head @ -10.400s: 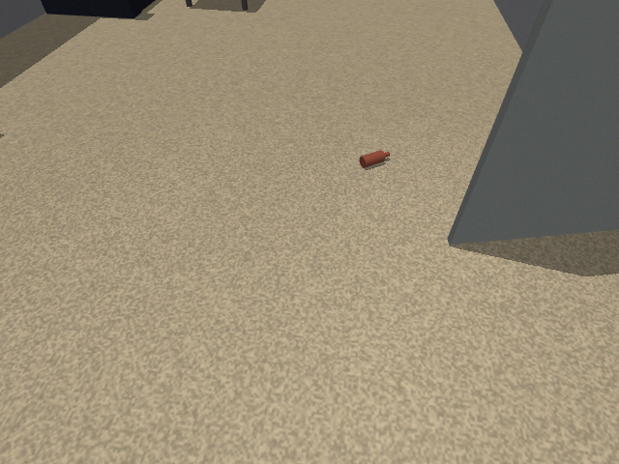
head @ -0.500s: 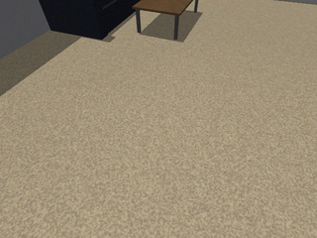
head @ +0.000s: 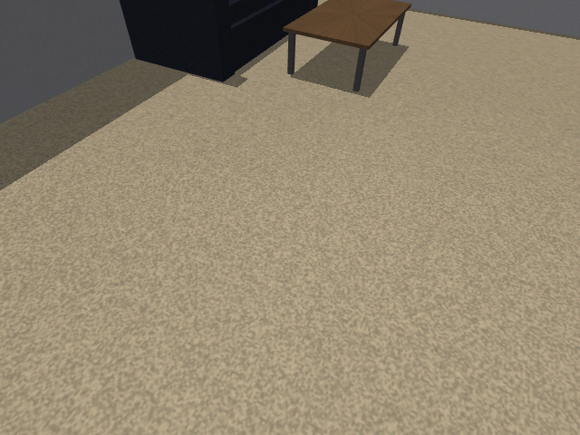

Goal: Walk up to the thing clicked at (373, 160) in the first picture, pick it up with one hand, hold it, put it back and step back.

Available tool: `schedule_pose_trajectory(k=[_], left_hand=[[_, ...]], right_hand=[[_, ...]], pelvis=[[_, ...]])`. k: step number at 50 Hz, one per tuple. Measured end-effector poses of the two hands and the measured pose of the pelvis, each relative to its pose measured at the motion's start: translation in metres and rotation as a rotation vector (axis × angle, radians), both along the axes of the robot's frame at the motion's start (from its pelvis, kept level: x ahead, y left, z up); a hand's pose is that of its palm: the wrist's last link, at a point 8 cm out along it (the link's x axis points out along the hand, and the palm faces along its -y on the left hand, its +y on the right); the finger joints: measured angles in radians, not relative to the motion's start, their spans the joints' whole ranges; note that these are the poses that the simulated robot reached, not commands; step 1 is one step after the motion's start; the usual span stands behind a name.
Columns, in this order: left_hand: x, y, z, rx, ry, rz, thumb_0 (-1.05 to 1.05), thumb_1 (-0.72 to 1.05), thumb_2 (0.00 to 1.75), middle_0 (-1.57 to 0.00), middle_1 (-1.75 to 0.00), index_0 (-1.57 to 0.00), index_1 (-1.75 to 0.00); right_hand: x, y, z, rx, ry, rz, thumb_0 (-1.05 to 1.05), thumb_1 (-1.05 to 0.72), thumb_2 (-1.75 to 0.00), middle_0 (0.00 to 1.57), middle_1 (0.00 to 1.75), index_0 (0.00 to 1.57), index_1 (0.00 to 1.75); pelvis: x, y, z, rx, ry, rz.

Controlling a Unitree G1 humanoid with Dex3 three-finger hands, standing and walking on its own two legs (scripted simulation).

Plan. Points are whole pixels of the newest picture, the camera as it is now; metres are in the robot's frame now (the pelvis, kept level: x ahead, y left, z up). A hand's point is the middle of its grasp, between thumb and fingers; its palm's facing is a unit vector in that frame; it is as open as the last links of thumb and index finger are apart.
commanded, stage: walk up
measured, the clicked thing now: out of the picture +0.09 -0.72 -0.74
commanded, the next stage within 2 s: none
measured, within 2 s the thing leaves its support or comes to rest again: neither
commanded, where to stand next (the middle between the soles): +1.41 -0.09 m, yaw -3 degrees
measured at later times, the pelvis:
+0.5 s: pelvis +0.22 +0.02 -0.01, yaw -4 degrees
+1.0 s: pelvis +0.51 -0.02 -0.02, yaw -3 degrees
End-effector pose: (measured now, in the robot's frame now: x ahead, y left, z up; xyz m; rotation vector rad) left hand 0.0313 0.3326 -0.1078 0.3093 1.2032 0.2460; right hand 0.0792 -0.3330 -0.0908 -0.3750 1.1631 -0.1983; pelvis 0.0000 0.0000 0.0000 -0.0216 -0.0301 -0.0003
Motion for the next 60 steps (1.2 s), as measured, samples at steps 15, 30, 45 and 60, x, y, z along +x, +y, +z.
schedule_pose_trajectory(k=[15,30,45,60], left_hand=[[0.151,0.036,-0.005,-0.053,-0.016,-0.109,0.01,0.9,0.9,-0.2,-0.29,-0.2,-0.3],[0.389,-0.037,-0.002,0.004,-0.099,-0.206,0.01,0.9,0.9,-0.2,-0.29,-0.2,-0.3],[0.488,-0.056,0.009,-0.016,-0.092,-0.143,0.01,0.9,0.9,-0.2,-0.3,-0.21,-0.3],[0.643,-0.027,-0.014,-0.028,0.01,-0.164,0.01,0.9,0.9,-0.2,-0.29,-0.2,-0.3]], right_hand=[[0.042,0.05,0.007,-0.02,-0.02,-0.109,0.01,-0.9,-0.9,0.2,0.3,0.2,0.3],[0.172,0.0,-0.05,0.039,0.111,-0.165,0.01,-0.9,-0.9,0.21,0.3,0.2,0.3],[0.441,-0.024,-0.006,0.035,-0.102,-0.008,0.01,-0.91,-0.9,0.2,0.3,0.2,0.3],[0.58,0.004,0.007,-0.002,-0.122,-0.059,0.01,-0.9,-0.9,0.2,0.3,0.2,0.3]], pelvis=[[0.109,0.043,0.002,0.04,-0.017,-0.042],[0.283,-0.013,-0.026,0.018,0.009,-0.068],[0.441,-0.031,-0.003,-0.004,0.008,-0.064],[0.606,-0.013,-0.005,0.032,-0.002,-0.084]])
